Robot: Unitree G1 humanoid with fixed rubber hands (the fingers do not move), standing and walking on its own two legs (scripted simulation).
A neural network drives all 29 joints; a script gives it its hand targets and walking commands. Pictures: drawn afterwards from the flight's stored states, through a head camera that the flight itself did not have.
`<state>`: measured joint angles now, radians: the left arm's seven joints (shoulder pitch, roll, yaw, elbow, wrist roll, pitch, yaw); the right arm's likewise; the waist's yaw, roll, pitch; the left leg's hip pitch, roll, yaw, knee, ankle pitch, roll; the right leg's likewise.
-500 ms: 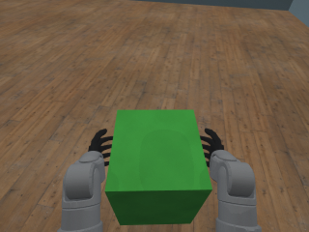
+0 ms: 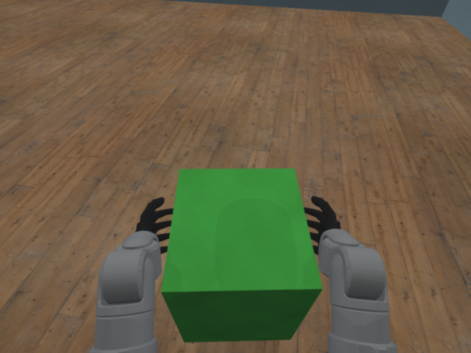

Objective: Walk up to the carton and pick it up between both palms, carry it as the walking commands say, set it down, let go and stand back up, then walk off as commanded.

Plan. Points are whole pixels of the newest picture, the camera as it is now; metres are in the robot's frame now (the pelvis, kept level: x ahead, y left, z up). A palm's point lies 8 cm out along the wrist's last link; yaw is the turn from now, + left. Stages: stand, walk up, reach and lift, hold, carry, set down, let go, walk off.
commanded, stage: hold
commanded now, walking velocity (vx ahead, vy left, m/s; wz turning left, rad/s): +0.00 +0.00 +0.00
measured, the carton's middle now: (237, 258) +0.29 +0.00 +0.02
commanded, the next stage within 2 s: set down in 0.92 s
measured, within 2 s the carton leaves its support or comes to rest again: neither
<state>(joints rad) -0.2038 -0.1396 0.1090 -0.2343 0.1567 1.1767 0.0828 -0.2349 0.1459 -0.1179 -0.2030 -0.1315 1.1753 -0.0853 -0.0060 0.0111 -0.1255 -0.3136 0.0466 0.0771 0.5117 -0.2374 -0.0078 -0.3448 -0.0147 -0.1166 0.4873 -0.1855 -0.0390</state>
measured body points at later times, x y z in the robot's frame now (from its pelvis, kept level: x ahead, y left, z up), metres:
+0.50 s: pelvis +0.00 +0.02 +0.01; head -0.07 +0.01 +0.45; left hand +0.32 +0.15 +0.07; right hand +0.30 -0.14 +0.07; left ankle +0.02 +0.13 -0.74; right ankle +0.04 -0.09 -0.74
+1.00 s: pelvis -0.01 -0.01 +0.01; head -0.09 -0.01 +0.45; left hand +0.31 +0.13 +0.07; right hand +0.30 -0.16 +0.07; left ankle +0.02 +0.12 -0.74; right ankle +0.04 -0.09 -0.74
